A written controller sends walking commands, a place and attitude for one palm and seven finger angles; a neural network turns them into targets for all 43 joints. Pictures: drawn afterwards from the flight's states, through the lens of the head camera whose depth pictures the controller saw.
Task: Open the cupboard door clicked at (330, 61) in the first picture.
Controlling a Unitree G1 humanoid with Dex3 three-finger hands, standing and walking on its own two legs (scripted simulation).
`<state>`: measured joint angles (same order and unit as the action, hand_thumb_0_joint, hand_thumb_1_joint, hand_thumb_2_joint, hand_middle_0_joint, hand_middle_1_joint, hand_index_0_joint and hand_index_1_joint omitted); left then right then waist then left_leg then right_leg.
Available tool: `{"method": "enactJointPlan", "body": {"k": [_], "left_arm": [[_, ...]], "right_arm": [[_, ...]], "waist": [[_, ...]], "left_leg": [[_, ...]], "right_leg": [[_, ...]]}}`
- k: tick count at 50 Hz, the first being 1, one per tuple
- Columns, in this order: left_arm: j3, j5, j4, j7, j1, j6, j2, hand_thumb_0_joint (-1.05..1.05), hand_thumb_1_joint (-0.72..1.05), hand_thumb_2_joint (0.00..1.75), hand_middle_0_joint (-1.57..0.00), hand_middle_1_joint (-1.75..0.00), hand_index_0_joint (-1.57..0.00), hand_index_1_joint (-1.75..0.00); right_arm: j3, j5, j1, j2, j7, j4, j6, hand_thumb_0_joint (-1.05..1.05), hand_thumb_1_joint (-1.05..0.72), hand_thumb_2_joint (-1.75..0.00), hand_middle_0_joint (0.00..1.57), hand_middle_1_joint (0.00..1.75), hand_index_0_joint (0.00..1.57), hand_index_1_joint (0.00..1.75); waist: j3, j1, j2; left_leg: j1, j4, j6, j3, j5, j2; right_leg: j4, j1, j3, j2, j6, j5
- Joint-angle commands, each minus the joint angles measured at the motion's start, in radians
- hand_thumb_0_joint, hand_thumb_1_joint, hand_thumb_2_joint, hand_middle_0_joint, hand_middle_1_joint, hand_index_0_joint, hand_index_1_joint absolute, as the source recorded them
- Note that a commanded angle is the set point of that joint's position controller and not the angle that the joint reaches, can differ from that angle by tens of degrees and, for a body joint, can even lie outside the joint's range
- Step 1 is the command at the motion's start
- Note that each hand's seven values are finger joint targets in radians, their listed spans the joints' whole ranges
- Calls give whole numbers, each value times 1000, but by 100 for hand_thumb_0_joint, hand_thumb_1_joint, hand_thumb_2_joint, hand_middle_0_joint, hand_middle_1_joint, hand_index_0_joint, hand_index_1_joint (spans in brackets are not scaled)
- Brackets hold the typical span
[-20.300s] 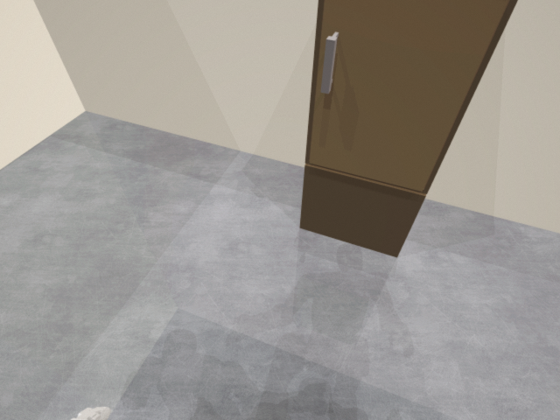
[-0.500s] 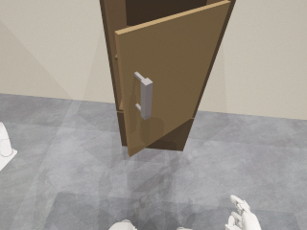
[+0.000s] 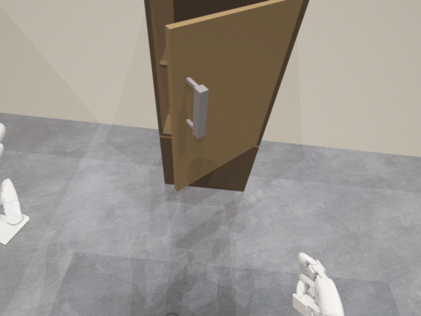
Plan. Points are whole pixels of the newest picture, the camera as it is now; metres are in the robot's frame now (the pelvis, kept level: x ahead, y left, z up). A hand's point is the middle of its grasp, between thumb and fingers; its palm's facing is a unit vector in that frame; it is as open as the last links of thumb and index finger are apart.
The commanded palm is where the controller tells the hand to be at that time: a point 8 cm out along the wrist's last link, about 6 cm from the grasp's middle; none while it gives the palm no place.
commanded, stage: stop stepping back and stand still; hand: left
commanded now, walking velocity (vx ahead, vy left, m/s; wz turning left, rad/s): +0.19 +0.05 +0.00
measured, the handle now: (194, 108) +0.57 +0.09 +0.05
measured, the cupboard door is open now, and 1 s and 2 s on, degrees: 42 42 42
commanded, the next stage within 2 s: let the arm hang, fingers relaxed in 0.72 s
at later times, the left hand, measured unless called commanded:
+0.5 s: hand (39, 245) +0.17 +0.23 +0.16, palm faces +0.34 -0.81 -0.48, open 7.4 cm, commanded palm +0.11 +0.28 +0.17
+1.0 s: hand out of the picture +0.10 +0.24 -0.09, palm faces +0.00 -0.92 -0.40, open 7.4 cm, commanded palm none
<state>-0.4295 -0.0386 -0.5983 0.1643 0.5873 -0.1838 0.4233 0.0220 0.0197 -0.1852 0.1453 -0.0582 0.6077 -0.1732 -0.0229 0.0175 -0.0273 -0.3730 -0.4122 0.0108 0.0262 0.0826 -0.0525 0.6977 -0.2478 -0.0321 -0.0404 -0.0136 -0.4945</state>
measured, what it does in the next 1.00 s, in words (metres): steps on the spot: right foot, then left foot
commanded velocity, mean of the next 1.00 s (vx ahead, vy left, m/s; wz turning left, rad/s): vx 0.05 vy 0.03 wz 0.00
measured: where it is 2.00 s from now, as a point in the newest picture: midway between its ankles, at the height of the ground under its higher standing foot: outside the picture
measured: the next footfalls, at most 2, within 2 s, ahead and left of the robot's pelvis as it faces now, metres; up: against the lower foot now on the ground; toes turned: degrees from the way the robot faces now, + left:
right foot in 0.06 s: -0.05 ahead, -0.11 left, +0.00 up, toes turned -1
left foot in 0.24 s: +0.04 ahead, +0.10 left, +0.00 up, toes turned +1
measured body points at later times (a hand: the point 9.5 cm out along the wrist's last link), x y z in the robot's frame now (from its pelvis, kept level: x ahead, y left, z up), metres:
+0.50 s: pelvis -0.04 -0.01 -0.01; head -0.04 +0.00 +0.44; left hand +0.15 +0.28 +0.18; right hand +0.09 -0.28 -0.09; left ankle +0.00 +0.10 -0.74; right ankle -0.09 -0.11 -0.74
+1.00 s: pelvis -0.07 +0.01 -0.01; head -0.06 -0.02 +0.44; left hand +0.10 +0.29 -0.07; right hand +0.08 -0.26 -0.13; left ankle +0.00 +0.10 -0.74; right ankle -0.09 -0.11 -0.74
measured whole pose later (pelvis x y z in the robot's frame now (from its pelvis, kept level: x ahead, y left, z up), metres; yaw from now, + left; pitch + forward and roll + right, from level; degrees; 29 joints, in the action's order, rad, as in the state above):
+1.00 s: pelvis -0.07 +0.01 -0.01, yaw +0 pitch +1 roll +0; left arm -0.06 0.04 0.54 0.00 0.24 0.02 0.32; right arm 0.01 0.02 -0.10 0.30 0.01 0.87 -0.03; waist 0.01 -0.01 0.06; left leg -0.36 -0.53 0.04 0.04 0.17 0.02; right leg 0.55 -0.23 -0.02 0.00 0.01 -0.34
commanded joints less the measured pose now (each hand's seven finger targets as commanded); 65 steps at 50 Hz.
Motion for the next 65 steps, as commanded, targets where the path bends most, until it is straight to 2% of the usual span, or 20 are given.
{"method": "enactJointPlan", "body": {"k": [1, 3, 5, 8, 10, 13, 16, 20, 26, 40, 41, 42, 44, 45, 47, 50, 54, 59, 61, 65], "left_arm": [[-109, -1, -143, 16, -51, -40, 178, 0, 90, 90, -20, -30, -20, -30], [-166, -16, -139, 13, -77, -57, 249, 0, 90, 90, -20, -30, -20, -30], [-139, -20, -103, 11, -101, -36, 211, 0, 90, 90, -20, -30, -20, -30], [-99, -6, -31, 8, -99, -48, 169, 0, 90, 90, -20, -30, -20, -30], [-92, -2, -1, 9, -126, -54, 170, 0, 90, 90, -20, -30, -20, -30], [-92, -3, -20, 2, -122, -74, 175, 0, 90, 90, -20, -30, -20, -30], [-122, 2, -68, -1, -70, -92, 197, 0, 90, 90, -20, -30, -20, -30], [-135, -2, -74, 0, -39, -105, 199, 0, 90, 90, -20, -30, -20, -30], [-121, -7, -24, -3, -30, -108, 170, 0, 90, 90, -20, -30, -20, -30], [-79, 4, -29, -5, -108, -71, 153, 0, 90, 90, -20, -30, -20, -30], [314, 86, 765, -140, -166, 85, -27, 0, 90, 90, -20, -30, -20, -30], [298, 70, 790, -159, -155, 159, -31, 0, 90, 90, -20, -30, -20, -30], [317, 73, 865, -165, -191, 173, -33, 0, 90, 90, -20, -30, -20, -30], [323, 77, 924, -166, -213, 170, -15, 0, 90, 90, -20, -30, -20, -30], [331, 77, 1049, -167, -274, 167, 20, 0, 90, 90, -20, -30, -20, -30], [357, 70, 1237, -160, -354, 168, 47, 0, 90, 90, -20, -30, -20, -30], [389, 57, 1455, -154, -355, 173, 22, 0, 90, 90, -20, -30, -20, -30], [396, 49, 1627, -152, -309, 171, -21, 0, 90, 90, -20, -30, -20, -30], [397, 49, 1666, -150, -296, 169, -40, 0, 90, 90, -20, -30, -20, -30], [400, 47, 1713, -144, -271, 171, -64, 0, 90, 90, -20, -30, -20, -30]], "right_arm": [[-48, -4, 61, 165, -26, -136, -15, 0, -90, -90, 20, 30, 20, 30], [-45, 11, 64, 163, -24, -118, 3, 0, -90, -90, 20, 30, 20, 30], [-58, -20, 67, 171, -22, -111, 2, 0, -90, -90, 20, 30, 20, 30], [-39, -26, 64, 165, -21, -96, 1, 0, -90, -90, 20, 30, 20, 30], [-43, -24, 64, 175, -31, -85, -5, 0, -90, -90, 20, 30, 20, 30], [-61, -29, 51, 206, -35, -107, -12, 0, -90, -90, 20, 30, 20, 30], [-48, -20, 38, 193, -31, -111, -11, 0, -90, -90, 20, 30, 20, 30], [-59, -21, 37, 199, -26, -117, -19, 0, -90, -90, 20, 30, 20, 30], [-56, -18, 42, 186, -25, -118, -14, 0, -90, -90, 20, 30, 20, 30], [-48, -11, 60, 183, -36, -122, -22, 0, -90, -90, 20, 30, 20, 30], [-99, -19, 96, 363, 56, 145, -32, 0, -90, -90, 20, 30, 20, 30], [-98, -29, 27, 316, 58, 141, 44, 0, -90, -90, 20, 30, 20, 30], [-76, -14, 45, 311, 54, 129, 87, 0, -90, -90, 20, 30, 20, 30], [-72, -6, 56, 314, 53, 132, 97, 0, -90, -90, 20, 30, 20, 30], [-72, 0, 77, 327, 56, 161, 112, 0, -90, -90, 20, 30, 20, 30], [-68, 3, 92, 327, 58, 221, 140, 0, -90, -90, 20, 30, 20, 30], [-50, 4, 77, 284, 51, 311, 161, 0, -90, -90, 20, 30, 20, 30], [-47, -3, 18, 251, 36, 405, 167, 0, -90, -90, 20, 30, 20, 30], [-52, -6, -5, 251, 30, 426, 168, 0, -90, -90, 20, 30, 20, 30], [-55, -7, -41, 238, 23, 458, 175, 0, -90, -90, 20, 30, 20, 30]], "waist": [[96, -35, 173], [132, -34, -22], [132, -13, -164], [58, -30, -76], [49, -36, -38], [56, -23, 41], [113, -25, 144], [108, -25, 67], [69, -32, 81], [102, -24, 87], [15, -60, 113], [96, -39, 122], [101, -23, 48], [111, -13, -50], [94, -13, -118], [64, -24, -57], [38, -26, 144], [41, -26, 172], [39, -30, 105], [3, -31, 93]], "left_leg": [[64, 105, -13, -33, 403, -20], [184, -234, -31, -9, 176, 22], [28, -401, -29, -29, 198, 51], [-45, -269, -5, -15, 227, 16], [80, -108, 12, 19, 136, 27], [175, -32, 45, -43, 24, -25], [182, -27, 51, -93, -176, -50], [139, -38, 34, -85, -67, -40], [172, -18, 16, -73, 65, -24], [230, 45, 10, -64, 59, -20], [93, -103, 34, -123, -187, -67], [152, -80, 26, -107, -229, -74], [67, -31, 75, -181, -83, -108], [64, -20, 77, -195, -69, -105], [71, -22, 71, -184, -19, -77], [125, -8, 46, -157, 10, -47], [162, 56, 31, -150, 99, -41], [192, 81, 26, -146, 125, -46], [215, 69, 29, -144, 94, -50], [215, 74, 32, -144, 102, -55]], "right_leg": [[-427, 117, -12, 24, 60, 102], [-533, -97, 241, 250, 156, 149], [-499, -36, 332, 287, 172, 174], [-366, 73, 207, 272, 144, 554], [-333, 31, 159, 228, 98, 494], [-285, 13, 140, 138, 39, 413], [-204, 43, 73, 87, 24, 491], [-281, 64, 108, 97, 32, 434], [-364, -17, 143, 100, 41, 318], [-404, 14, 105, 67, 22, 348], [-227, -76, 42, 129, 47, 468], [-223, -64, 79, 117, 46, 386], [-171, -34, 53, 81, 44, 222], [-178, 0, 59, 79, 50, 232], [-234, 8, 92, 108, 65, 263], [-298, -7, 131, 138, 83, 254], [-341, 7, 138, 131, 82, 207], [-382, 40, 126, 131, 84, 220], [-399, 38, 117, 135, 84, 232], [-413, 24, 108, 132, 85, 215]]}}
